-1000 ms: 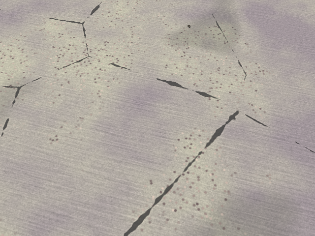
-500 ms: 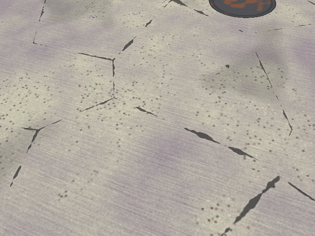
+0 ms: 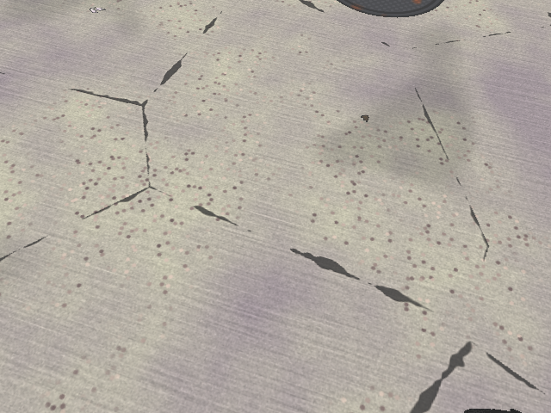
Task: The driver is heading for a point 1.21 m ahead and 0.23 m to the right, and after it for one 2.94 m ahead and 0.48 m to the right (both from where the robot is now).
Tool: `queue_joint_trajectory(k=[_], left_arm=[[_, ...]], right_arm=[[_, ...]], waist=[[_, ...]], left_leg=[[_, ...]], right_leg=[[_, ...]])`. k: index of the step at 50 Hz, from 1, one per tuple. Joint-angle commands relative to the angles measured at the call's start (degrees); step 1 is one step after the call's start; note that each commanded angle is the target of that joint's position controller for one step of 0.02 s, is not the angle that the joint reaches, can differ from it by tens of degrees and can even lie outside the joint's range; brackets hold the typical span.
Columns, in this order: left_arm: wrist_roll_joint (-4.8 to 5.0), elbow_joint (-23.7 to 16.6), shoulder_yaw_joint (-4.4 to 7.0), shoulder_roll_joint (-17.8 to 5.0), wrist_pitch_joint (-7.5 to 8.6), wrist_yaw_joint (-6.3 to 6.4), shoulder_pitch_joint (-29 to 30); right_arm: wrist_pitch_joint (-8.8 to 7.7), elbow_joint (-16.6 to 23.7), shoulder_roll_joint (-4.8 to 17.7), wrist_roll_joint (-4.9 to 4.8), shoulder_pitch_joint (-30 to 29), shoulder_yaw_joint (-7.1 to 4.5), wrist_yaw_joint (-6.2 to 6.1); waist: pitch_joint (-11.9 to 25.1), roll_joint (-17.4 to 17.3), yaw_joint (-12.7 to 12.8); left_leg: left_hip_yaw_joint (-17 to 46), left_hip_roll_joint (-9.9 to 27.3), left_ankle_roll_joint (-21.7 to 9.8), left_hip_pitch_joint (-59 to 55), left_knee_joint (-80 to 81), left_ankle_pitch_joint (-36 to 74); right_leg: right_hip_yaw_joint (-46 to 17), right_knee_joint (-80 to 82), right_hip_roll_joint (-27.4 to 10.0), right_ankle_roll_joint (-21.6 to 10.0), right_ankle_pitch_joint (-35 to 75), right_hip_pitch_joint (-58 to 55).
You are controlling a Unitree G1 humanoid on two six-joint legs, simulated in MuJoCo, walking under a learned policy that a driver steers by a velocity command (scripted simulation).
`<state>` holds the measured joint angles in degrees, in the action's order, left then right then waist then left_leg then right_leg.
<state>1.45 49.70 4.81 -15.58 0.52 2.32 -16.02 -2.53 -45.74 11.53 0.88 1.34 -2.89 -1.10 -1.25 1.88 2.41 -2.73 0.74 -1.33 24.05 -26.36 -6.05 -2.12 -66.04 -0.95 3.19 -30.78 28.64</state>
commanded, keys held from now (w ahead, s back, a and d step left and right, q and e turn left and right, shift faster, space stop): e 0.10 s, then w+e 0.30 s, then e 0.12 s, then no key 0.30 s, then q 0.18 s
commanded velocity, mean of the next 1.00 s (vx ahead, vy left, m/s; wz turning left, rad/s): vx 0.17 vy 0.00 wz -0.36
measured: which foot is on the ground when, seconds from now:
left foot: down 0.00-0.28, up 0.30-0.70, down 0.72-1.00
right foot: up 0.00-0.26, down 0.28-0.74, up 0.76-1.00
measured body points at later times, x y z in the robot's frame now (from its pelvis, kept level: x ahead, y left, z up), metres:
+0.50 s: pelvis +0.10 -0.06 +0.02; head +0.12 -0.10 +0.47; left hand +0.20 +0.20 -0.09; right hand +0.20 -0.38 -0.10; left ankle +0.25 +0.08 -0.67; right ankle +0.03 -0.13 -0.73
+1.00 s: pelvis +0.23 -0.07 +0.00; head +0.27 -0.08 +0.45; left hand +0.45 +0.14 -0.12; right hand +0.24 -0.36 -0.13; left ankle +0.33 -0.01 -0.73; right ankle +0.18 -0.21 -0.72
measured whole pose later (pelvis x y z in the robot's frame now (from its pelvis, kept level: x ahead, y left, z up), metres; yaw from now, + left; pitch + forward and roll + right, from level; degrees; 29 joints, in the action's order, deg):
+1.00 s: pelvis +0.23 -0.07 +0.00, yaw -22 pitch +1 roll +0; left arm 0.0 46.3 3.7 -15.3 -1.0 3.3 -9.4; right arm 0.1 -51.8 13.8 0.0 5.6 -2.8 0.0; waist -3.9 0.6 -1.4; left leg 0.9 -3.4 -2.8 19.2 -25.1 -6.8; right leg -4.8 -37.8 -1.1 3.4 -21.7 19.0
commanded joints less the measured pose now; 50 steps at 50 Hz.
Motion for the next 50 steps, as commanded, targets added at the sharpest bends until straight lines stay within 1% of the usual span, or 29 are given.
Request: queue_joint_trajectory(k=[1, 5, 10, 12, 13, 14, 15, 16, 17, 18, 19, 20, 22, 24, 27, 31, 33, 35, 36, 37, 38, 39, 40, 41, 42, 44, 45, 47, 50], left_arm=[[-0.24, -3.7, 1.48, -3.2, -2.13, 0.91, -4.0], [-0.44, -6.3, 1.07, -2.4, -2.46, -0.1, 0.2], [-0.39, -7.7, 1.46, -4.7, -2.36, -2.4, 3.5], [-0.65, -6.5, 1.66, -4.7, -2.15, -2.9, 1.3], [-0.72, -4.8, 2.0, -5.0, -2.05, -2.85, -1.5], [-0.25, -2.8, 2.74, -6.5, -1.83, -2.51, -6.1], [-0.04, -2.4, 3.74, -11.6, -1.37, -1.78, -10.4], [-0.85, -4.4, 3.93, -15.9, 0.5, -2.55, -10.0], [-1.66, -5.8, 3.1, -12.6, 2.11, -2.63, -6.5], [-1.34, -6.2, 2.46, -10.8, 3.11, -2.27, -3.7], [-0.61, -6.7, 2.06, -9.4, 3.35, -1.95, -2.4], [-0.14, -6.6, 1.84, -8.8, 3.24, -1.54, -2.0], [-0.78, -6.6, 1.54, -8.4, 3.24, -0.72, -2.5], [-0.8, -6.5, 1.76, -8.7, 2.89, -0.14, -3.1], [-0.45, -6.1, 2.08, -9.1, 1.9, 0.17, -4.5], [-0.51, -5.2, 2.02, -8.5, 1.1, 0.41, -5.3], [-0.53, -5.3, 1.94, -8.5, 1.13, 0.56, -3.9], [-0.64, -5.6, 1.57, -7.8, 1.3, 0.42, -2.0], [-1.56, -6.3, 0.89, -5.8, 1.66, 0.21, -2.3], [-1.92, -6.1, 0.05, -3.2, 1.95, 0.14, -8.8], [-1.51, -5.3, -0.02, -4.3, 1.65, 0.01, -11.3], [-0.47, -4.8, 1.2, -8.8, 0.76, -0.08, -9.6], [-0.18, -5.2, 1.43, -9.2, -0.32, 0.29, -5.3], [-0.66, -5.2, 1.38, -8.4, -1.44, 0.65, -3.4], [-1.49, -4.9, 1.26, -7.2, -2.35, 1.01, -3.1], [-1.88, -4.9, 0.3, -4.0, -2.38, 1.12, -2.3], [-1.9, -5.0, 0.05, -3.4, -1.95, 1.22, -1.2], [-1.46, -4.9, 0.21, -4.5, -1.35, 1.37, 0.2], [-1.37, -4.3, 0.42, -5.0, -0.95, 1.1, 0.9]], right_arm=[[0.38, 1.2, 8.4, 0.88, 1.1, -2.27, -0.47], [0.54, 0.4, 10.1, 0.26, -0.5, -2.78, -1.36], [0.81, -0.6, 13.5, -2.18, 0.9, -3.85, -0.93], [0.94, -0.8, 13.5, -3.06, 0.7, -3.89, -0.69], [1.1, -1.1, 12.2, -2.99, 1.4, -3.61, -0.6], [1.35, -1.3, 9.4, -2.37, 1.6, -2.96, -0.28], [1.18, 0.1, 5.3, -0.89, -0.1, -1.89, 0.52], [-0.14, 3.5, 7.5, -1.48, -4.8, -2.53, 0.69], [-1.48, 3.9, 11.8, -2.67, -7.3, -3.45, 0.99], [-2.42, 3.1, 13.1, -2.86, -5.8, -3.95, 1.18], [-2.81, 1.1, 12.6, -1.8, -4.2, -4.02, 0.95], [-3.17, 0.6, 12.1, -0.82, -4.1, -4.03, 0.84], [-3.24, 0.1, 10.3, -0.61, -4.5, -3.81, 1.02], [-2.82, 0.1, 8.4, -0.55, -4.9, -3.3, 1.13], [-1.66, 1.3, 6.4, -1.02, -7.8, -2.27, 1.48], [-1.16, 2.2, 7.8, -1.18, -9.0, -1.97, 2.33], [-1.93, 1.5, 9.7, -0.75, -6.7, -2.36, 2.59], [-3.04, -0.5, 11.2, 0.18, -1.0, -2.85, 2.38], [-3.46, -1.0, 13.9, 1.42, 3.2, -3.25, 2.05], [-2.98, -1.4, 16.6, 2.23, 7.4, -3.72, 1.66], [-2.03, -2.5, 11.6, 0.66, 9.0, -2.43, 1.87], [-1.51, -1.9, 10.1, -0.87, 5.9, -1.74, 2.18], [-0.87, -1.2, 9.2, -0.79, 2.5, -1.31, 2.08], [-0.46, -1.0, 7.3, -0.34, -0.5, -0.44, 2.12], [-0.16, -1.3, 6.5, 0.06, -2.2, 0.02, 2.2], [0.87, -1.9, 9.1, 0.14, -3.4, -0.78, 1.97], [1.16, -2.0, 10.5, -0.11, -2.8, -1.28, 1.65], [1.55, -2.1, 13.1, -0.63, -0.5, -2.17, 1.03], [2.5, -1.3, 13.6, -1.59, -0.6, -2.49, 0.18]], waist=[[6.9, -10.4, -0.4], [7.7, -9.7, -0.5], [7.4, -10.0, -0.6], [6.1, -8.0, 0.9], [5.8, -6.1, 1.6], [4.8, -0.4, 2.6], [2.8, 14.6, 2.7], [1.2, 17.6, 3.3], [-1.4, 10.8, 2.8], [-2.0, 9.2, 0.5], [-0.9, 6.0, -0.4], [-0.3, 4.8, -0.9], [1.2, 4.2, -1.8], [2.7, 3.8, -2.1], [2.9, 5.7, -0.9], [2.8, 6.1, 0.4], [3.4, 6.2, -0.4], [5.7, 5.2, -3.1], [11.4, 1.2, -4.0], [18.4, -10.2, -2.7], [23.4, -16.2, -2.6], [17.5, -10.4, -2.4], [12.3, -7.6, -2.3], [8.2, -6.2, -1.4], [6.3, -7.2, -0.4], [3.6, -10.9, -0.1], [3.9, -11.2, -0.7], [5.7, -10.1, -1.5], [5.4, -9.6, -0.9]], left_leg=[[10.1, 15.6, -12.6, -8.8, 11.2, 12.5], [4.5, 16.1, -12.6, -8.3, 12.5, 11.9], [3.8, 17.8, -9.1, -8.9, 15.1, -12.9], [2.1, 17.0, -6.9, -7.5, 12.3, -20.3], [0.4, 15.2, -5.4, -5.5, 8.5, -23.6], [-3.6, 11.6, -2.8, -1.1, -2.0, -25.9], [-9.1, 5.0, 1.7, 13.8, -25.3, -29.3], [0.9, -1.8, 1.3, 27.9, -32.4, -29.8], [5.6, 1.2, -0.3, 30.5, -34.0, -23.0], [6.4, 2.5, -1.2, 30.1, -31.6, -15.9], [6.4, 3.6, -0.8, 27.3, -29.6, -11.7], [6.4, 3.7, -0.2, 25.0, -26.0, -7.9], [5.2, 1.6, 1.2, 20.0, -22.3, -2.4], [4.2, -0.5, 2.2, 15.2, -17.7, 1.3], [3.5, -2.5, 2.4, 9.3, -10.2, 5.5], [4.2, -1.9, 2.1, 5.7, -5.3, 6.6], [4.5, -1.7, 0.9, 2.9, -2.2, 4.9], [3.1, -1.9, -1.5, -6.4, 5.2, 12.6], [8.7, 4.7, -4.7, -18.8, 2.4, 30.8], [21.1, 16.9, -14.1, -36.6, -2.0, 50.8], [31.2, 23.0, -19.8, -37.4, 1.1, 45.2], [29.9, 21.5, -18.5, -30.1, 3.9, 28.2], [25.7, 18.3, -15.7, -24.6, 5.8, 16.6], [21.9, 15.7, -13.7, -17.5, 8.3, 8.8], [19.8, 13.0, -11.8, -11.7, 10.7, 1.9], [15.7, 8.4, -10.4, -5.7, 12.4, -0.2], [15.3, 7.7, -10.6, -6.0, 11.9, 0.8], [17.8, 8.9, -11.4, -8.7, 11.3, 0.3], [20.4, 9.0, -10.5, -8.1, 10.8, -4.7]], right_leg=[[0.3, 0.0, -3.1, 0.7, 4.6, 3.8], [1.4, 11.9, -3.8, -0.5, 12.4, -0.7], [4.2, 23.4, -3.1, -4.3, 13.8, -7.6], [6.7, 31.3, -1.8, -6.5, 14.8, -13.0], [7.8, 33.9, -0.2, -7.8, 13.4, -17.4], [3.6, 39.3, -1.2, -10.4, 8.9, -22.5], [-16.9, 46.2, -14.1, -16.2, 7.0, -29.3], [-38.7, 56.1, -19.9, -23.8, -8.9, -29.8], [-36.3, 58.7, -19.5, -22.3, -8.7, -29.2], [-31.5, 57.6, -18.0, -19.5, -2.8, -28.7], [-26.6, 56.5, -15.9, -17.3, 3.7, -28.6], [-23.2, 56.5, -14.3, -16.1, 9.0, -28.1], [-17.0, 54.5, -11.5, -14.8, 29.8, -27.3], [-11.5, 51.0, -9.0, -13.5, 45.8, -25.5], [-9.2, 48.4, -7.2, -12.0, 48.5, -21.8], [-11.8, 46.0, -9.1, -11.9, 47.3, -23.0], [-13.8, 43.1, -9.6, -11.5, 47.6, -25.2], [-13.0, 36.3, -6.2, -9.5, 51.3, -25.8], [-11.7, 28.7, -2.8, -7.4, 45.4, -21.0], [-8.6, 13.0, 3.8, -3.7, 18.3, -6.8], [-9.2, 3.5, 6.0, -1.5, -10.3, -2.9], [-10.1, -1.9, 3.6, -0.6, -9.3, -0.3], [-8.0, -3.1, 1.9, 0.0, -6.2, 1.5], [-6.9, 0.5, 0.1, 0.4, -3.8, 0.6], [-6.0, 6.0, -1.9, 0.8, -0.6, -3.4], [-2.0, 16.9, -0.9, 1.3, 2.0, -9.7], [-1.1, 20.8, -0.3, 1.2, 2.9, -11.2], [-0.7, 25.9, 0.9, 0.9, 7.6, -12.6], [-0.1, 33.1, 1.8, -0.5, 14.1, -15.5]])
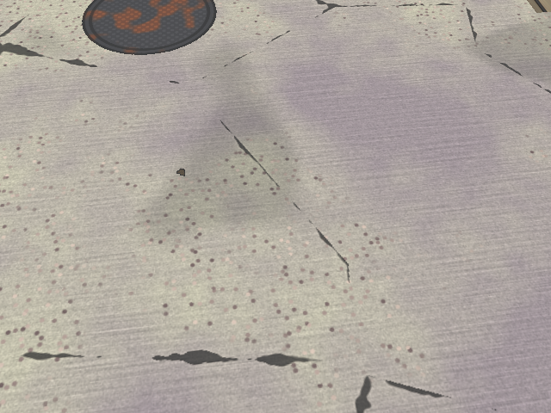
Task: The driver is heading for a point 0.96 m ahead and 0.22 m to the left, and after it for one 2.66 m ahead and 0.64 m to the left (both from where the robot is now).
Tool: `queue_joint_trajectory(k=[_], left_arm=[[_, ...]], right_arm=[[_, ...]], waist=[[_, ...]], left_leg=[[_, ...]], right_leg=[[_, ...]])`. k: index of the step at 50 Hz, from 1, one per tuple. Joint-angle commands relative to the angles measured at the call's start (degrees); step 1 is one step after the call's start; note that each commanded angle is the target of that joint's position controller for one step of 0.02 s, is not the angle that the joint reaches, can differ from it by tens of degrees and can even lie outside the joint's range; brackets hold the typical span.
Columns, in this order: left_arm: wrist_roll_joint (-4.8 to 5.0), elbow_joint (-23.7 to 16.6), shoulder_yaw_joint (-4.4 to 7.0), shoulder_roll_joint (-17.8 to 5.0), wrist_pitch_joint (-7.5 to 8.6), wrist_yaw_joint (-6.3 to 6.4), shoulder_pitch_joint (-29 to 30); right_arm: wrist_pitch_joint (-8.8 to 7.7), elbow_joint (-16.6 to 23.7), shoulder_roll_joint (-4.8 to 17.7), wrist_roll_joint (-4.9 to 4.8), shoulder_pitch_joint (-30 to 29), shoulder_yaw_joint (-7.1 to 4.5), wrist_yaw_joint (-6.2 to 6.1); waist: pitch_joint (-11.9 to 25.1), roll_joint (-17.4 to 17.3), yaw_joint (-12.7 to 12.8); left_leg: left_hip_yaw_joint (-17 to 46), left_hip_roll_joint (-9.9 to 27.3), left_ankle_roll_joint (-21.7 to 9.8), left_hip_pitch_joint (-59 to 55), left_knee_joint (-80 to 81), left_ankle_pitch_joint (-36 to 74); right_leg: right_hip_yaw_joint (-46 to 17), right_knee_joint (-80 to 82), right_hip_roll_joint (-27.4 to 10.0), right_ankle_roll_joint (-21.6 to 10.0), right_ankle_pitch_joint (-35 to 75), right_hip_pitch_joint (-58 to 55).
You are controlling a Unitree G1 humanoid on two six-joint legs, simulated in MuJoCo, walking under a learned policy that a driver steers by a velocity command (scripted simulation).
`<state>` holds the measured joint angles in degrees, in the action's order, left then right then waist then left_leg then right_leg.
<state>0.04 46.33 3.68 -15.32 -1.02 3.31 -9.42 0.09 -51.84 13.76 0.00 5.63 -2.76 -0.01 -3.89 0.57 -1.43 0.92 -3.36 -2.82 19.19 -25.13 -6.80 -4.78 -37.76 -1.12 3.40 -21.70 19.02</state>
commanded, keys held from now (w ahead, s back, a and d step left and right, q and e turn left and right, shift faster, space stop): q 0.62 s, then no key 0.22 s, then w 0.16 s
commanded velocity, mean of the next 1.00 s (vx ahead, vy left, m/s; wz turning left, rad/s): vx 0.03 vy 0.00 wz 0.40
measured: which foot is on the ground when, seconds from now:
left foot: down 0.00-0.08, up 0.10-0.38, down 0.40-0.88, up 0.90-1.00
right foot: up 0.00-0.04, down 0.06-0.40, up 0.42-0.86, down 0.88-1.00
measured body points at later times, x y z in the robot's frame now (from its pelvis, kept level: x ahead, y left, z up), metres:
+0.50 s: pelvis +0.02 +0.03 +0.00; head +0.06 +0.07 +0.44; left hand +0.08 +0.35 -0.13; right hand +0.24 -0.20 -0.10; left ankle +0.02 +0.12 -0.74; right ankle +0.01 -0.13 -0.66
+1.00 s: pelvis +0.07 +0.03 +0.00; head +0.08 +0.03 +0.45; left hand +0.03 +0.33 -0.10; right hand +0.31 -0.14 -0.11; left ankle +0.00 +0.12 -0.70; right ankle +0.12 -0.09 -0.74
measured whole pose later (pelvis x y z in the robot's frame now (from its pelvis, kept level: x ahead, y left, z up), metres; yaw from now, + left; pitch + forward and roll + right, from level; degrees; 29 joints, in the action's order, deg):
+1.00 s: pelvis +0.07 +0.03 +0.00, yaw +27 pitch +1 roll +0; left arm -0.3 46.6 2.9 -14.8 2.4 1.1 -13.2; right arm 0.5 -45.0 16.6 -0.7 9.6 -2.3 -0.4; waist 0.1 -1.8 0.8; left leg 3.0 -4.1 -1.0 20.9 -47.2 -26.4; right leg -2.0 -25.8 -0.3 -0.7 -14.9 12.0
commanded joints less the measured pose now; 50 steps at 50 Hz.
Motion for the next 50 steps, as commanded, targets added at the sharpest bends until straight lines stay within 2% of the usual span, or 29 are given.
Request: queue_joint_trajectory(k=[1, 2, 3, 4, 5, 6, 7, 9, 13, 16, 18, 19, 20, 21, 22, 23, 25, 26, 28, 33, 39, 42, 43, 44, 45, 46, 47, 48, 50], left_arm=[[-0.13, -0.8, 1.6, -5.1, 0.83, -0.07, -5.7], [-0.42, -0.9, 1.8, -5.7, 1.05, -0.2, -5.6], [-0.98, -1.2, 2.27, -7.7, 1.25, -0.11, -6.6], [-1.28, -0.7, 3.44, -12.0, 0.97, 0.08, -6.7], [-1.83, -1.3, 3.51, -11.6, 1.1, 0.04, -5.7], [-2.65, -3.1, 3.15, -10.3, 1.58, 0.31, -2.2], [-2.62, -4.2, 2.67, -8.9, 2.05, 0.71, -0.6], [-0.7, -4.8, 2.47, -8.3, 2.6, 0.92, 2.8], [-0.31, -3.7, 3.07, -9.7, 1.41, 0.65, 1.9], [0.18, -3.1, 3.76, -11.8, 1.07, 0.31, 1.2], [1.21, -2.8, 3.9, -12.3, 1.2, -0.01, 2.4], [1.48, -2.1, 3.68, -11.3, 1.39, -0.31, 1.2], [0.49, -1.0, 3.27, -9.4, 1.7, -0.86, -2.3], [-2.78, -4.3, 1.51, -4.7, 1.94, -1.27, -0.3], [-1.2, -5.8, 1.92, -6.7, 2.27, -1.03, 4.9], [0.37, -6.0, 2.44, -8.6, 2.13, -0.8, 6.7], [-0.16, -4.8, 2.91, -9.2, 1.69, 0.32, 6.3], [-0.45, -4.9, 3.17, -9.6, 1.53, 0.66, 5.7], [-0.43, -4.6, 3.06, -8.5, 1.81, 0.36, 3.9], [-0.21, -4.9, 2.14, -6.5, 1.99, -0.16, 4.2], [0.34, -5.4, 1.76, -7.1, 2.54, -1.27, 4.6], [0.24, -4.4, 1.43, -6.1, 3.32, -2.14, 1.8], [-0.29, -3.9, 1.16, -5.8, 3.62, -2.5, 0.2], [-1.26, -3.8, 1.27, -8.0, 3.72, -2.45, -1.3], [-1.65, -3.5, 1.82, -11.6, 3.44, -2.32, -1.4], [-1.43, -2.8, 2.07, -11.4, 3.33, -2.46, -3.0], [-0.86, -2.9, 2.17, -11.3, 3.6, -2.4, -3.7], [-0.74, -2.2, 2.2, -11.5, 3.86, -2.04, -5.0], [0.55, -2.0, 1.96, -10.7, 4.61, -1.49, -5.4]], right_arm=[[0.28, 5.2, 11.1, -1.1, -5.1, -2.55, -1.25], [0.55, 5.3, 10.4, -1.39, -4.4, -2.39, -1.53], [0.54, 5.7, 9.3, -1.28, -3.8, -2.07, -1.68], [0.39, 7.2, 7.4, -1.14, -4.0, -1.89, -1.56], [0.18, 7.7, 7.4, -1.17, -4.2, -1.82, -1.41], [-0.01, 7.5, 9.0, -1.2, -3.2, -2.61, -1.11], [0.2, 6.6, 10.5, -1.61, -1.7, -3.66, -0.9], [1.35, 5.7, 9.1, -1.65, 1.1, -3.83, -0.83], [2.36, 8.3, 5.8, -1.74, -2.1, -2.43, 0.47], [2.76, 10.1, 7.5, -1.83, -2.7, -2.66, 1.73], [3.1, 9.7, 8.3, -1.72, 0.3, -3.21, 2.25], [3.22, 8.8, 9.1, -1.49, 3.0, -3.76, 2.05], [3.19, 8.7, 12.7, -1.43, 5.6, -5.08, 1.26], [2.97, 9.7, 20.7, -0.6, 7.3, -6.58, 0.13], [1.54, 10.2, 18.6, 1.5, 10.0, -5.53, 0.91], [0.3, 10.6, 17.1, 1.34, 7.1, -5.08, 1.03], [-0.31, 11.2, 13.7, -0.83, 1.8, -4.26, -0.07], [-0.01, 11.5, 13.0, -1.17, 0.3, -3.94, -0.61], [0.4, 11.9, 12.8, -0.65, 0.8, -3.76, -1.33], [0.97, 12.2, 13.1, -0.7, 1.8, -3.78, -2.13], [1.48, 11.7, 12.4, 0.16, 1.7, -2.8, -1.44], [1.77, 11.4, 11.0, -0.38, 0.3, -1.71, -1.3], [1.67, 10.9, 9.4, -0.47, 1.5, -0.97, -1.36], [1.25, 10.4, 7.1, 0.36, 3.6, -0.09, -1.27], [0.65, 10.1, 6.2, 0.64, 6.8, -0.07, -0.94], [0.03, 11.3, 8.1, 0.15, 3.4, -0.41, -0.91], [-0.53, 12.2, 11.3, -0.49, -0.5, -1.31, -0.86], [-0.83, 12.4, 12.2, -1.01, -2.0, -2.0, -0.78], [-1.38, 11.5, 11.0, -1.13, 0.2, -2.31, -0.13]], waist=[[7.6, -8.2, 3.6], [7.4, -7.4, 3.9], [8.0, -4.6, 4.2], [6.4, 5.9, 2.5], [5.3, 13.0, 3.2], [5.6, 14.6, 3.3], [6.6, 11.1, 2.6], [6.4, 6.6, 0.6], [6.6, 8.7, 2.8], [7.3, 10.2, 3.4], [7.3, 9.5, 1.4], [8.0, 7.6, 0.4], [9.8, -0.8, 0.2], [10.7, -19.7, 1.2], [16.4, -13.3, -3.4], [12.6, -8.6, -2.5], [8.4, -4.9, -0.2], [8.0, -5.5, 0.8], [9.3, -6.4, 1.6], [9.3, -6.9, 0.7], [7.0, -8.4, -0.6], [7.0, -7.4, 1.7], [8.4, -6.0, 2.7], [9.7, -1.5, 2.0], [9.5, 7.4, -1.5], [7.6, 12.4, 1.0], [3.2, 12.0, 3.5], [0.7, 11.4, 4.3], [-0.4, 9.3, 3.2]], left_leg=[[17.0, 12.2, -8.0, -1.9, 9.0, -5.4], [16.8, 11.0, -6.4, 0.0, 7.6, -7.0], [15.5, 9.4, -4.3, 4.0, 3.9, -7.8], [7.9, 3.5, -1.1, 9.5, -2.3, -13.4], [1.7, -0.9, 1.1, 11.6, -11.7, -17.2], [0.6, -0.1, 2.4, 13.8, -23.6, -24.2], [2.3, 0.7, 3.2, 14.9, -32.8, -26.4], [3.1, 2.9, 4.9, 17.5, -36.7, -22.4], [-2.2, 4.0, 7.0, 11.9, -26.1, -16.2], [-5.2, 3.4, 5.6, 5.4, -17.3, -14.2], [-7.3, 2.2, 3.4, -0.6, -8.1, -7.7], [-7.1, 0.8, 1.7, -6.5, -2.6, -2.7], [0.7, 4.6, -1.2, -16.5, 1.1, 12.3], [25.0, 21.6, -11.7, -25.9, 1.0, 38.2], [31.6, 26.2, -20.2, -23.2, 3.8, 33.5], [26.9, 23.5, -18.7, -21.0, 4.8, 27.3], [20.6, 17.9, -12.5, -16.8, 5.2, 16.7], [19.0, 16.2, -11.4, -13.9, 5.9, 15.4], [17.9, 14.6, -11.3, -12.8, 6.3, 15.5], [18.5, 13.4, -11.0, -12.6, 6.6, 8.4], [20.9, 13.2, -10.9, -7.7, 5.9, 4.4], [21.1, 11.6, -8.9, -7.3, 2.3, 8.3], [20.3, 9.7, -6.7, -5.7, 1.9, 2.0], [17.5, 6.6, -3.4, -1.6, -1.6, -7.6], [8.5, -1.1, -0.6, 4.1, -8.3, -19.7], [3.8, -1.7, 0.9, 6.8, -13.1, -23.2], [2.7, 0.1, 1.9, 10.4, -19.8, -22.8], [2.9, 1.3, 2.3, 15.2, -26.3, -24.0], [3.7, 4.1, 2.4, 20.4, -30.2, -20.0]], right_leg=[[3.0, 8.5, 2.3, -1.6, 7.4, -8.0], [2.5, 11.5, 1.5, -2.8, 9.3, -10.4], [-0.5, 13.0, -2.7, -4.8, 11.0, -14.4], [-6.1, 15.6, -8.4, -8.7, 10.1, -13.9], [-13.3, 20.0, -15.1, -13.4, 14.3, -12.3], [-16.3, 20.5, -20.2, -16.8, 24.3, -12.7], [-14.7, 19.2, -20.5, -17.7, 32.9, -13.5], [-8.0, 16.5, -18.1, -15.0, 38.8, -15.7], [0.7, 15.6, -14.6, -13.5, 37.8, -15.1], [2.4, 14.2, -15.9, -13.2, 36.0, -14.1], [3.9, 10.6, -16.0, -11.2, 33.0, -12.2], [5.9, 6.4, -14.7, -8.8, 29.4, -9.4], [10.6, -3.9, -11.2, -4.1, 19.7, -2.0], [12.8, -22.7, -2.2, 2.2, -17.1, 16.7], [2.1, -32.0, 0.4, 2.0, -21.4, 18.9], [0.6, -34.7, -0.7, 1.1, -17.2, 20.5], [-0.1, -30.5, -2.6, 0.4, -7.9, 20.9], [-0.4, -28.5, -2.5, 0.6, -4.9, 18.2], [0.1, -26.4, -0.8, 1.0, -1.0, 15.3], [0.0, -13.0, 0.2, 2.2, 2.9, 12.3], [1.3, -3.2, 0.3, 1.3, 1.6, 3.3], [2.6, 10.5, 1.0, -0.6, 8.0, -4.4], [1.9, 17.3, 0.2, -1.7, 14.5, -10.3], [-3.6, 18.0, -6.2, -3.7, 18.1, -16.4], [-10.9, 17.9, -11.7, -9.0, 13.9, -18.0], [-19.4, 23.4, -16.2, -14.9, -3.3, -13.9], [-23.6, 27.3, -17.6, -16.8, -13.9, -12.5], [-25.3, 29.2, -18.1, -17.0, -16.5, -12.9], [-22.2, 29.1, -16.7, -15.7, -13.3, -16.4]])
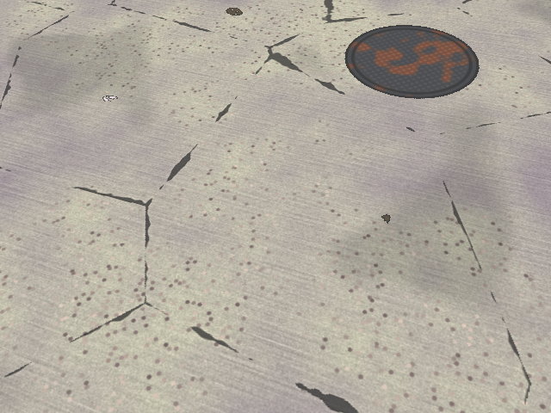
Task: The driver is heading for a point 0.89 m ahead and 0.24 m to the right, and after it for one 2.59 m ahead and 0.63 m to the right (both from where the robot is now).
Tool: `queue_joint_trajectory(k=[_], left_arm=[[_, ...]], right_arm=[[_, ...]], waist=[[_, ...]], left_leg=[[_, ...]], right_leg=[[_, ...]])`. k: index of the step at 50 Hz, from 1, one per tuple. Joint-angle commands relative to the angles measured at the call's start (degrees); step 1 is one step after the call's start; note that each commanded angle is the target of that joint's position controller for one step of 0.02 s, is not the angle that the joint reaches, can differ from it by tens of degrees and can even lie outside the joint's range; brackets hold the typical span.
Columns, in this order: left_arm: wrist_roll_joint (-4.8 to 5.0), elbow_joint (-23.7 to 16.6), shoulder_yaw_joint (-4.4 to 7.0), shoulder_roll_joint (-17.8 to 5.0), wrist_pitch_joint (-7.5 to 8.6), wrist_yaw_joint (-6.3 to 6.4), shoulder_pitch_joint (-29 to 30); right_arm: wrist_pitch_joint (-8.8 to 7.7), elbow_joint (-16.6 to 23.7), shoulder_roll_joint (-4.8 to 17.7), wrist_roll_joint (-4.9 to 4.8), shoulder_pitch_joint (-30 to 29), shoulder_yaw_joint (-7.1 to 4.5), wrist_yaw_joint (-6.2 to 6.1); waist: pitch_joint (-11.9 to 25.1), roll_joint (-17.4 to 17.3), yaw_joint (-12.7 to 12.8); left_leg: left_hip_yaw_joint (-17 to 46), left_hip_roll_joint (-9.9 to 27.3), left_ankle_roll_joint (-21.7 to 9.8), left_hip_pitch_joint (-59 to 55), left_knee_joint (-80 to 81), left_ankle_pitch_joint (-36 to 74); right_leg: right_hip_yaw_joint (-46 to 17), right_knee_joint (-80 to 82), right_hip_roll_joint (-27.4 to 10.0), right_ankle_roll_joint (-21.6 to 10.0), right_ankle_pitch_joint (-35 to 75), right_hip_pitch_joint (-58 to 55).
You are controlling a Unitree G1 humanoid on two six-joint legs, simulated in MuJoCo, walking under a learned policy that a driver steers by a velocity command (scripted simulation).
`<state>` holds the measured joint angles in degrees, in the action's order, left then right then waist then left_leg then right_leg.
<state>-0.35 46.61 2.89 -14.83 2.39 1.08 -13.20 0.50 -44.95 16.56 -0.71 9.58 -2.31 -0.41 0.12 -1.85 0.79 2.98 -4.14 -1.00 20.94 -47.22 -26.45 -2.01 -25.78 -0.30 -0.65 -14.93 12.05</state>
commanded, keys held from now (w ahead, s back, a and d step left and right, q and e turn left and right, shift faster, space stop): w+e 0.94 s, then w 0.06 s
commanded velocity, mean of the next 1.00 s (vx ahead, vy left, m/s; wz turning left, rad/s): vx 0.44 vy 0.00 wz -0.42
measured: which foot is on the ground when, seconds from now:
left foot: up 0.00-0.18, down 0.20-0.70, up 0.72-1.00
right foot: down 0.00-0.20, up 0.22-0.66, down 0.68-1.00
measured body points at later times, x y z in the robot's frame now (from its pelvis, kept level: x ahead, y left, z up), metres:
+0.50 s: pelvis +0.17 +0.03 +0.00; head +0.19 +0.04 +0.45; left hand +0.39 +0.25 -0.10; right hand +0.11 -0.24 -0.12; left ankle +0.08 +0.15 -0.74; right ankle +0.27 -0.16 -0.68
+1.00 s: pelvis +0.43 -0.08 +0.00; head +0.45 -0.11 +0.45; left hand +0.64 +0.12 -0.10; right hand +0.47 -0.41 -0.08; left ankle +0.67 +0.01 -0.67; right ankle +0.38 -0.14 -0.74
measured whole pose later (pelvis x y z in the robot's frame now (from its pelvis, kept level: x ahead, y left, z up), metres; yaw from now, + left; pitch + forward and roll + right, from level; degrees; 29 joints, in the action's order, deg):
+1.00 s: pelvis +0.43 -0.08 +0.00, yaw -30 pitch +2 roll +0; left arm 0.7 39.6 3.4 -16.4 3.1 -0.4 -17.9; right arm -5.2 -39.3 18.0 1.0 5.6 -2.7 -0.4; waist -2.6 -1.8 2.9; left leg 6.0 6.8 4.0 40.0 -45.5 -1.8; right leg -5.7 -20.0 7.4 -5.8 -11.3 9.6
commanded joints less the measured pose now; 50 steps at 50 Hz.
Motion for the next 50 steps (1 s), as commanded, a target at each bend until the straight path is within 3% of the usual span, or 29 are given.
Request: queue_joint_trajectory(k=[1, 4, 7, 9, 10, 11, 12, 13, 14, 17, 20, 23, 28, 29, 31, 33, 34, 35, 36, 37, 38, 39, 40, 41, 43, 46, 50], left_arm=[[1.34, -2.2, 2.58, -10.6, 1.31, 0.75, -2.2], [1.63, -2.3, 2.79, -10.8, 0.92, 0.48, -2.2], [2.14, -2.5, 3.24, -12.2, 0.17, 0.22, -2.8], [1.97, -2.8, 2.53, -10.1, 0.09, 0.09, -2.7], [1.64, -3.4, 1.59, -6.8, 0.37, -0.09, -1.6], [1.03, -5.3, -0.07, -1.0, 0.9, -0.37, -0.2], [2.6, -8.1, 0.65, -3.6, 1.85, 0.16, -0.7], [3.37, -7.3, 1.83, -8.1, 2.18, 0.21, -1.7], [3.3, -6.4, 2.35, -9.2, 2.11, -0.14, -2.2], [2.32, -5.3, 2.18, -6.5, 1.63, -0.86, -1.5], [2.19, -6.7, 1.68, -4.6, 1.19, -1.63, 0.1], [1.96, -10.0, 0.86, -3.3, 1.17, -2.22, 5.2], [1.97, -15.1, -0.3, -1.9, 1.26, -4.72, 14.2], [2.08, -15.9, -0.16, -2.3, 1.27, -5.18, 14.8], [2.0, -16.7, 0.82, -4.5, 1.02, -5.62, 13.3], [2.08, -15.0, 3.04, -8.8, 0.36, -5.29, 2.8], [2.13, -12.8, 4.85, -11.8, -0.12, -4.27, -6.5], [2.2, -11.3, 5.64, -16.0, -1.02, -2.66, -11.3], [1.75, -13.7, 5.44, -18.5, -0.09, -2.9, -8.8], [1.29, -13.6, 4.34, -13.4, 0.38, -3.1, -9.5], [1.12, -13.0, 3.79, -12.0, 0.98, -3.08, -6.9], [1.24, -13.3, 3.41, -11.1, 1.45, -3.14, -2.9], [0.86, -14.0, 3.01, -9.7, 1.7, -3.05, 0.3], [0.14, -14.7, 2.76, -9.1, 1.85, -2.9, 1.9], [0.65, -14.0, 2.75, -9.0, 2.25, -2.63, 2.3], [0.83, -12.4, 3.11, -10.5, 2.14, -1.52, -0.2], [1.34, -10.4, 2.89, -10.4, 1.51, -0.83, -3.6]], right_arm=[[-2.42, 4.6, 6.7, -0.3, -4.6, -2.41, 0.65], [-4.52, 4.8, 2.4, 0.24, -7.1, -1.21, 1.54], [-5.37, 3.6, 3.7, -0.56, -4.3, -1.73, 1.99], [-5.31, 1.3, 5.4, -0.98, 2.1, -2.73, 1.35], [-5.31, 0.2, 6.9, -0.97, 7.9, -3.34, 0.61], [-5.21, -0.5, 11.4, 0.24, 15.2, -4.32, -0.33], [-5.18, -1.3, 16.1, 1.4, 16.8, -5.45, 0.29], [-5.83, -0.5, 11.8, 1.13, 12.7, -4.22, 0.57], [-6.31, -0.1, 8.1, 0.56, 9.6, -3.22, 0.59], [-6.63, -0.2, 5.0, 1.08, 5.9, -2.35, 0.54], [-6.92, -1.3, 5.0, 1.51, 7.7, -2.48, 0.39], [-6.55, -1.8, 6.2, 1.38, 7.6, -2.52, 0.0], [-5.55, -3.3, 8.4, 0.27, 11.7, -2.87, -0.49], [-5.15, -3.4, 8.9, 0.08, 12.0, -2.99, -0.53], [-4.31, -2.9, 10.9, 0.02, 11.7, -3.48, -0.94], [-3.31, -2.3, 12.6, 0.07, 11.3, -3.99, -1.53], [-3.34, -1.6, 12.2, -0.09, 10.4, -3.75, -1.75], [-4.12, -0.1, 6.5, 2.16, 13.6, -2.05, -1.38], [-6.29, 3.1, 3.0, 1.32, 16.9, -0.34, -0.16], [-8.11, 4.4, 9.6, -0.75, 8.1, -2.01, 0.63], [-8.84, 6.5, 9.4, -1.98, 4.3, -1.92, 0.84], [-8.98, 6.1, 8.2, -0.98, 4.2, -1.64, 0.33], [-8.51, 5.4, 8.4, 0.13, 5.4, -2.01, -0.04], [-7.64, 5.2, 8.6, 0.51, 6.9, -2.23, 0.03], [-6.3, 5.3, 7.6, 1.43, 7.7, -2.19, -0.1], [-5.59, 7.5, 5.6, 2.09, 1.8, -1.56, -0.47], [-6.49, 8.9, 3.4, 1.49, -6.6, -0.41, 0.49]], waist=[[-4.5, 10.3, 1.3], [-2.7, 11.2, 1.7], [-1.3, 11.5, -0.4], [0.0, 9.5, -3.7], [2.1, 7.8, -6.7], [6.4, -4.3, -9.4], [5.2, -13.2, -8.3], [0.2, -9.4, -6.5], [-3.4, -8.7, -5.0], [-5.3, -5.5, -3.2], [-4.2, -3.2, -3.3], [-5.8, -2.1, -3.9], [-7.9, -0.5, -6.0], [-7.5, -0.7, -5.5], [-3.9, -2.8, -2.9], [3.4, -4.7, 3.5], [7.7, -2.9, 8.8], [13.0, 9.1, 6.9], [23.0, 16.4, 2.4], [20.6, 7.1, 7.0], [11.1, 5.3, 5.3], [5.7, -0.6, 1.9], [3.5, -0.2, -0.5], [2.7, 1.8, -2.3], [1.8, 2.6, -3.4], [-0.4, 3.3, -1.8], [-0.4, 5.4, 2.4]], left_leg=[[0.4, 5.3, 0.5, 18.2, -5.1, 1.6], [-3.7, 3.5, 1.1, 6.5, 7.6, 5.7], [-5.4, 1.5, 1.6, -6.3, 18.5, 12.5], [-4.9, 2.2, 1.0, -18.3, 23.3, 17.0], [-0.8, 6.6, 0.0, -27.2, 23.9, 14.9], [15.2, 19.6, -4.0, -36.5, 29.1, 3.5], [33.8, 28.9, -11.3, -31.8, 36.0, -12.1], [33.2, 28.1, -12.2, -27.7, 37.6, -17.4], [26.5, 24.8, -10.0, -25.7, 38.0, -13.1], [9.5, 19.0, -6.3, -21.7, 39.0, 10.7], [1.2, 17.7, -7.1, -21.0, 39.3, 24.2], [-4.6, 17.1, -7.3, -19.1, 40.5, 28.9], [-10.7, 18.8, -6.7, -22.1, 39.3, 35.7], [-11.7, 19.3, -6.3, -24.1, 37.5, 41.1], [-13.6, 19.9, -5.3, -27.4, 30.5, 62.1], [-14.4, 19.6, -4.3, -26.5, 14.7, 75.5], [-15.3, 17.7, -2.5, -18.1, 1.4, 69.5], [-14.4, 12.6, -0.6, -1.1, -17.6, 23.3], [-2.9, 1.4, 1.3, 18.2, -35.5, -8.7], [4.5, 4.5, 0.5, 23.7, -36.9, -3.8], [3.3, 6.5, -0.4, 25.4, -33.0, 1.7], [2.9, 9.0, -0.1, 22.7, -27.9, 5.5], [3.0, 10.6, 0.5, 18.8, -23.7, 7.5], [3.2, 11.6, 1.1, 15.3, -22.5, 8.7], [1.9, 11.9, 3.1, 13.3, -18.5, 10.0], [0.6, 10.9, 5.5, 14.9, -9.0, 18.0], [-0.9, 7.7, 5.4, 9.5, 9.5, 33.4]], right_leg=[[-22.3, 17.3, -15.7, -10.6, -16.8, -9.6], [-14.2, 16.5, -10.4, -9.5, -6.4, -4.0], [-13.6, 14.2, -9.7, -9.9, -5.9, 2.4], [-13.8, 9.9, -8.1, -7.7, -7.6, 8.7], [-12.1, 3.2, -5.4, -5.1, -9.8, 15.0], [-5.4, -16.1, 0.4, -0.9, -13.7, 24.5], [-4.6, -29.3, 1.7, -0.5, -19.0, 32.5], [-7.5, -37.0, -2.0, -1.1, -15.2, 35.3], [-7.5, -38.7, -3.0, -1.7, -10.0, 36.8], [-6.3, -38.0, -5.7, -1.4, 1.4, 34.7], [-4.7, -36.4, -5.7, 0.1, 7.4, 34.7], [-2.2, -25.5, -5.4, 1.0, 13.6, 33.2], [4.2, -12.7, -4.0, -1.4, 16.4, 29.4], [5.1, -11.3, -3.2, -2.4, 14.9, 28.4], [8.0, -10.6, 0.4, -4.8, 10.2, 22.7], [9.3, -10.2, 4.5, -8.0, 6.3, 8.2], [7.0, -6.5, 5.1, -10.3, 8.9, -7.3], [-10.6, -7.8, -6.6, -13.4, 10.8, -25.2], [-46.2, 2.8, -19.7, -26.0, -3.7, -39.1], [-43.7, 8.5, -18.2, -22.2, -7.3, -36.1], [-35.3, 9.7, -16.2, -19.7, -4.1, -27.3], [-28.8, 10.2, -13.5, -18.0, 3.0, -17.3], [-23.9, 10.7, -11.2, -17.1, 9.3, -10.5], [-21.5, 11.9, -9.8, -17.0, 12.7, -5.5], [-18.2, 13.4, -8.5, -17.4, 17.3, 0.0], [-13.9, 13.8, -6.1, -16.4, 19.3, 4.3], [-10.2, 12.1, -3.4, -12.5, 12.9, 4.7]])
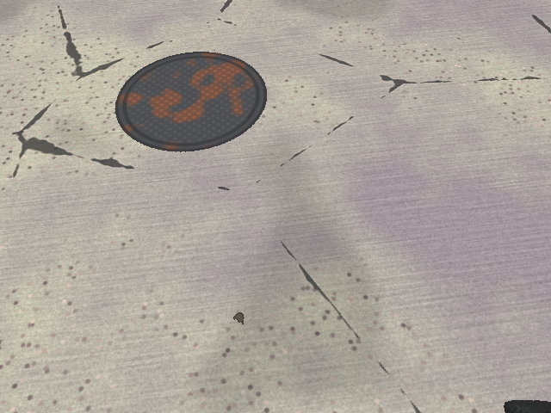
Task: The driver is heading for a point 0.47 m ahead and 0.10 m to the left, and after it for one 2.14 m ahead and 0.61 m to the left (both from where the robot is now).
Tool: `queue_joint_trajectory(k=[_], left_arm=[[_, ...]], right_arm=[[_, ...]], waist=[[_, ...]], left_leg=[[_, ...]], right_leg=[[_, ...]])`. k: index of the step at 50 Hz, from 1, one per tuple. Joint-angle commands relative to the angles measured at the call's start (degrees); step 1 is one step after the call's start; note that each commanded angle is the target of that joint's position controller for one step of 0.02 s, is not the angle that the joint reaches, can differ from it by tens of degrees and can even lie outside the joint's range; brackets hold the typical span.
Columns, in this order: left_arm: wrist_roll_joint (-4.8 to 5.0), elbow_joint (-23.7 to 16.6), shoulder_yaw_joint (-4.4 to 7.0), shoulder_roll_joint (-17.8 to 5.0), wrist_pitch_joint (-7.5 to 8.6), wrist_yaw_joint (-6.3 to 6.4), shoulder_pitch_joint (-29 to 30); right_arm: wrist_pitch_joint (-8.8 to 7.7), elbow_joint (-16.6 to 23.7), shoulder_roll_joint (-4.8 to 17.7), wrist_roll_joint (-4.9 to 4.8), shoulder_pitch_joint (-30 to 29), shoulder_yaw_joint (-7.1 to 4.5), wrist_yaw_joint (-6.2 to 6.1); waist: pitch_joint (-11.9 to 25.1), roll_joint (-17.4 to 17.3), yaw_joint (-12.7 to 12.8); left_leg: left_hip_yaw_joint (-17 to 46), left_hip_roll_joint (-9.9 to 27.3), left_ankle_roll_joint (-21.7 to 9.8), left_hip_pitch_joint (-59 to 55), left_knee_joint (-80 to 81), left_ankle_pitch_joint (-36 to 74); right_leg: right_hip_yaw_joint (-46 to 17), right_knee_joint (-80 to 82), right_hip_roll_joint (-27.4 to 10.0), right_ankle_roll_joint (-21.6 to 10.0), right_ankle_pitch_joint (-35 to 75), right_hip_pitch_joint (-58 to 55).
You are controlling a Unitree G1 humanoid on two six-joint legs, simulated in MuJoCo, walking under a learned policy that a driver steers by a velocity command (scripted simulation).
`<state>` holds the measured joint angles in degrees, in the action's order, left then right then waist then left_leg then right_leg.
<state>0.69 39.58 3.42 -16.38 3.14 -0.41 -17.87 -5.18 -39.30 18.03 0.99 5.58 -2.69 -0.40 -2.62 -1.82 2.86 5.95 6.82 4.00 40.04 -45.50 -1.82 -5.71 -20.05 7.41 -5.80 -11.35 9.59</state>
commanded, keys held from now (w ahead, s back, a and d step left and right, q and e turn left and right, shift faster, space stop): w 0.40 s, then q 0.60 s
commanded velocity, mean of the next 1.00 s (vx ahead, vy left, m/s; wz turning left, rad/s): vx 0.31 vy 0.00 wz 0.12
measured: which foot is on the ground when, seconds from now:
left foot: up 0.00-0.16, down 0.18-0.66, up 0.68-1.00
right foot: down 0.00-0.18, up 0.20-0.62, down 0.64-1.00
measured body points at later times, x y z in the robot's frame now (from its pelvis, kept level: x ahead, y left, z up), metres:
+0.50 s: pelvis +0.28 +0.06 +0.00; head +0.31 +0.07 +0.45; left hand +0.49 +0.29 -0.09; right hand +0.28 -0.22 -0.12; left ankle +0.25 +0.16 -0.74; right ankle +0.40 -0.12 -0.69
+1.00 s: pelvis +0.40 +0.03 -0.01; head +0.43 +0.05 +0.44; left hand +0.50 +0.33 -0.11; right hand +0.59 -0.23 -0.11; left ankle +0.40 +0.16 -0.71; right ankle +0.49 -0.09 -0.74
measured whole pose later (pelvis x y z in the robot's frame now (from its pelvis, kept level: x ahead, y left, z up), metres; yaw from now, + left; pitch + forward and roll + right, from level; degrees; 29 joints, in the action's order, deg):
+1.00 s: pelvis +0.40 +0.03 -0.01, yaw +12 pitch +1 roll -2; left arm -0.6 42.4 3.7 -16.0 0.2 1.2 -6.0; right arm 4.0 -38.2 17.8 -0.6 12.3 -4.0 -0.8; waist -3.2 -0.5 0.3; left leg -0.8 4.1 2.6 26.2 -47.8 -20.3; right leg 9.4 -25.0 -3.0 -1.0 -7.3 18.0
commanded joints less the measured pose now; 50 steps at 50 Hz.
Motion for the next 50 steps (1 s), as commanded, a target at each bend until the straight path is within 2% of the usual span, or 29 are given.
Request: queue_joint_trajectory(k=[1, 4, 6, 7, 8, 9, 10, 11, 12, 13, 14, 15, 16, 18, 21, 24, 28, 31, 32, 33, 34, 35, 36, 37, 38, 40, 42, 45, 50], left_arm=[[0.39, -2.5, 2.34, -9.0, 0.77, 0.65, -0.5], [0.56, -0.8, 2.2, -9.0, 0.53, 0.59, -3.2], [0.29, -0.1, 2.28, -9.2, 0.11, 0.66, -3.6], [0.23, 0.1, 2.37, -9.4, -0.16, 0.67, -3.3], [0.27, 0.0, 2.16, -8.9, -0.34, 0.65, -2.3], [-0.09, -0.4, 1.36, -6.9, -0.29, 0.55, -2.1], [-1.08, -1.5, 0.1, -3.8, 0.13, 0.62, -5.9], [0.66, -1.2, -0.6, -1.9, 0.84, 0.62, -11.6], [1.5, -1.1, 0.52, -7.7, 0.98, 0.68, -6.6], [1.41, -2.6, 1.01, -9.3, 1.0, 0.64, 0.2], [0.51, -3.5, 0.74, -8.4, 1.08, 0.62, 3.5], [-0.17, -3.9, 0.81, -7.4, 1.22, 0.48, 4.5], [-0.17, -3.7, 0.76, -6.4, 1.19, 0.33, 3.5], [-0.05, -2.9, 0.38, -4.5, 0.84, 0.25, 1.8], [-0.85, -4.4, -0.27, -3.1, 0.85, 0.48, 6.4], [-1.31, -5.1, -0.9, -1.3, 1.78, 0.17, 11.0], [-0.9, -6.0, -0.15, -2.9, 2.3, -0.58, 16.0], [-1.36, -5.0, 1.27, -5.7, 2.59, -0.44, 11.8], [-1.91, -4.1, 1.92, -7.4, 2.79, -0.03, 8.4], [-3.09, -4.1, 2.69, -11.2, 2.71, 0.75, 2.5], [-3.45, -4.5, 2.52, -11.9, 1.45, 0.87, 2.4], [-1.98, -5.1, 2.18, -8.9, 0.24, 0.6, 2.6], [-1.27, -5.3, 1.47, -6.3, -0.41, 0.69, 5.3], [-1.07, -4.9, 0.97, -5.0, -0.92, 0.85, 8.6], [-1.24, -4.9, 0.65, -4.3, -1.31, 0.87, 11.5], [-2.44, -4.3, 1.16, -5.6, -1.39, 1.01, 14.9], [-2.46, -3.6, 1.4, -5.7, -1.12, 1.39, 15.8], [-1.82, -2.6, 1.99, -6.9, -1.33, 2.03, 16.0], [-0.56, -0.8, 2.91, -9.6, -2.52, 1.72, 15.3]], right_arm=[[-1.12, 3.6, 1.9, -0.56, -4.3, 0.06, 0.89], [-1.81, 4.9, 3.8, -1.2, -7.3, -0.43, 1.87], [-2.11, 5.2, 5.1, -1.28, -6.4, -1.03, 2.21], [-2.23, 5.0, 5.6, -1.35, -4.6, -1.31, 2.21], [-2.39, 4.0, 6.4, -1.18, -0.2, -1.94, 1.99], [-2.66, 2.7, 8.6, -0.63, 6.9, -2.93, 1.62], [-2.64, 2.1, 13.0, 0.2, 15.6, -3.98, 1.34], [-1.8, -1.0, 13.8, -0.52, 20.4, -4.64, 2.09], [-1.53, -0.6, 8.4, -1.93, 19.8, -3.24, 2.19], [-1.08, -0.2, 6.3, -1.77, 15.9, -2.47, 1.86], [-0.71, 0.4, 5.5, -1.09, 12.9, -1.92, 1.74], [-0.6, 0.4, 4.6, -0.66, 11.0, -1.56, 1.71], [-0.75, 0.4, 3.9, -0.24, 10.1, -1.24, 1.63], [-1.09, -0.2, 3.7, -0.8, 10.2, -1.19, 1.62], [-0.99, -1.5, 5.7, -1.24, 11.1, -1.7, 1.23], [0.26, -3.1, 6.9, -1.54, 12.5, -2.0, 0.52], [2.03, -4.9, 8.1, -2.37, 16.1, -2.54, -0.31], [2.9, -3.7, 8.3, -2.77, 13.3, -2.98, -1.0], [2.88, -2.9, 6.9, -2.57, 13.0, -2.66, -1.02], [2.65, -0.5, 3.6, -1.21, 12.2, -1.57, -0.97], [2.67, -1.6, -1.0, -1.08, 23.9, -0.12, -0.73], [3.39, -2.9, 5.0, -2.01, 25.5, -1.3, -0.69], [4.45, -2.2, 7.5, -2.7, 20.2, -2.41, -0.99], [5.66, -1.6, 7.0, -2.6, 17.3, -2.63, -1.56], [7.03, -1.3, 7.1, -2.26, 16.4, -3.0, -2.05], [8.73, -0.6, 5.0, -1.98, 17.4, -2.93, -2.44], [8.94, 0.3, 3.9, -1.73, 16.6, -2.84, -2.41], [8.68, 2.5, 2.8, -1.36, 12.4, -2.23, -1.47], [8.95, 4.6, 4.6, -1.54, 10.2, -2.7, 0.23]], waist=[[2.4, 5.6, 1.4], [1.5, 6.5, 2.5], [1.6, 7.9, 1.5], [1.7, 8.9, 0.3], [3.3, 9.0, -2.4], [9.1, 7.5, -5.8], [19.2, -1.7, -7.2], [23.8, -17.6, -6.0], [17.3, -9.3, -8.2], [9.7, -4.3, -8.5], [5.3, -1.0, -7.2], [2.8, -0.9, -5.7], [2.6, -2.5, -4.2], [3.2, -4.0, -3.2], [1.2, -2.3, -3.7], [1.9, -2.5, -4.7], [3.3, -3.7, -6.0], [5.5, -4.6, -2.4], [8.0, -3.0, -0.8], [15.5, 4.2, 1.1], [24.1, 17.8, -3.0], [26.8, 14.9, -1.6], [19.6, 10.8, -1.3], [14.8, 8.3, -2.2], [11.2, 8.8, -3.2], [7.7, 11.3, -5.3], [7.4, 10.8, -5.4], [8.5, 9.3, -4.3], [8.2, 9.3, -4.0]], left_leg=[[-4.0, -3.8, 0.2, -10.9, 9.7, 10.7], [-3.0, -4.2, -1.8, -9.3, 14.5, 7.6], [-3.1, -4.7, -3.6, -10.0, 16.2, 1.6], [-3.8, -5.2, -4.8, -12.0, 17.0, -1.4], [-5.3, -6.4, -6.4, -18.0, 19.4, -1.8], [-3.2, -3.5, -9.2, -29.6, 18.5, 0.3], [10.4, 7.7, -15.3, -49.0, 15.6, 1.5], [35.5, 16.1, -22.6, -61.2, 25.0, -16.0], [36.9, 15.1, -20.2, -58.0, 28.6, -29.1], [28.6, 13.1, -17.8, -50.8, 29.5, -27.6], [22.5, 10.7, -17.1, -43.5, 30.6, -21.1], [18.6, 8.5, -17.0, -38.5, 32.1, -16.0], [15.5, 6.8, -16.5, -35.5, 33.4, -12.0], [11.0, 5.3, -17.1, -33.3, 35.1, -5.8], [6.3, 4.8, -17.9, -31.7, 36.5, 6.4], [0.0, 1.4, -15.4, -29.8, 33.3, 22.3], [2.4, 1.8, -13.6, -33.1, 27.8, 20.7], [6.4, 1.8, -10.9, -33.9, 20.2, 16.5], [5.4, -1.2, -8.9, -31.4, 14.5, 14.2], [3.0, -5.7, -6.2, -22.6, 0.7, -1.7], [-0.1, -11.2, -3.0, -8.4, -16.4, -41.3], [1.9, -8.6, -1.9, -6.6, -23.0, -40.0], [0.2, -6.9, -0.8, -2.9, -25.9, -35.8], [-1.1, -5.2, 0.1, -1.9, -25.4, -32.1], [-1.3, -4.0, 1.0, -3.5, -24.9, -29.5], [-3.5, -3.8, 1.7, -10.4, -23.0, -25.0], [-4.6, -3.4, 1.4, -12.3, -18.7, -22.5], [-5.1, -1.9, 0.1, -15.2, -9.7, -18.7], [-7.9, -2.7, -3.0, -20.7, 1.6, -17.4]], right_leg=[[-7.3, 6.2, -11.9, -7.2, 7.6, 6.5], [-11.0, 2.4, -15.2, -7.0, 6.6, -0.1], [-13.8, -0.3, -17.4, -6.3, 9.4, -4.2], [-14.4, -1.8, -17.9, -5.7, 12.6, -5.3], [-13.5, -5.8, -16.3, -4.6, 19.7, -5.5], [-10.6, -15.6, -13.0, -2.7, 23.2, -3.0], [-6.4, -33.5, -7.8, 0.4, 9.8, 9.3], [-2.4, -49.5, -1.0, 4.0, -21.0, 27.3], [-5.5, -54.7, -4.3, 3.9, -20.3, 34.2], [-3.3, -54.8, -6.9, 3.9, -15.1, 36.4], [-1.1, -52.4, -9.2, 4.0, -11.1, 35.2], [-0.6, -48.7, -11.1, 4.2, -8.0, 33.5], [-0.3, -46.5, -12.4, 4.4, -6.1, 30.4], [1.2, -43.2, -13.0, 5.2, -5.1, 28.3], [2.7, -33.7, -13.4, 6.9, -0.3, 29.3], [4.5, -20.5, -10.4, 8.0, 8.9, 22.3], [3.4, -11.5, -6.8, 7.5, 14.8, 18.0], [2.2, -5.0, -6.7, 4.9, 15.6, 10.3], [2.1, -2.5, -8.7, 3.2, 22.9, 2.7], [-6.0, -6.8, -19.3, -0.6, 43.7, -11.9], [-19.8, -10.5, -34.6, -10.5, 58.1, -26.3], [-22.5, -7.0, -33.6, -11.5, 43.1, -23.1], [-17.2, -4.6, -29.9, -9.6, 31.0, -17.8], [-13.4, -2.2, -27.1, -8.0, 22.2, -11.5], [-10.1, 0.3, -25.5, -7.5, 16.2, -4.7], [-3.7, 4.7, -22.8, -7.4, 10.9, 6.3], [-0.3, 5.7, -22.9, -7.9, 11.2, 7.7], [2.5, 5.5, -24.3, -8.4, 12.0, 6.2], [4.4, 3.4, -26.4, -6.7, 8.9, 3.6]])
Velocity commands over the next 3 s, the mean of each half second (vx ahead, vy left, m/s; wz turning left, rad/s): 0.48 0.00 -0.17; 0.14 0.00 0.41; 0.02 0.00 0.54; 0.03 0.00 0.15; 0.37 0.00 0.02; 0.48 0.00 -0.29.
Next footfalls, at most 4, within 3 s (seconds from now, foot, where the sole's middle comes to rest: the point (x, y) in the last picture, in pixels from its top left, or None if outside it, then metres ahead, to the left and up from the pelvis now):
0.18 left None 0.29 0.15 -0.78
0.64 right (345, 385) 0.53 -0.08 -0.78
1.06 left None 0.43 0.16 -0.78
1.52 right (318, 386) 0.52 -0.02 -0.78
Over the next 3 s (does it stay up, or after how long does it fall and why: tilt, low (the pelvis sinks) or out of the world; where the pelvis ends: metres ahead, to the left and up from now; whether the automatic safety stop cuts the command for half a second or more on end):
stays up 0.78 0.30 -0.01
